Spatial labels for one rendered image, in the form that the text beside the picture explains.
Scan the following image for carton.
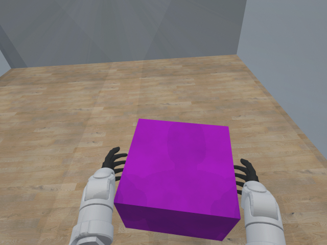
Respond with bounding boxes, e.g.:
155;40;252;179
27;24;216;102
114;118;241;241

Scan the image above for left robot forearm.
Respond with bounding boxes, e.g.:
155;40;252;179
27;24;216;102
69;167;115;245

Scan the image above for robot right hand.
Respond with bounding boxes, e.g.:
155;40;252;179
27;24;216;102
234;159;259;195

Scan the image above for robot left hand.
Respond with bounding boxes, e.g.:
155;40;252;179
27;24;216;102
102;147;128;181

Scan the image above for right robot forearm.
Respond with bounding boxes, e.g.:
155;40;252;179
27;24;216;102
241;181;286;245

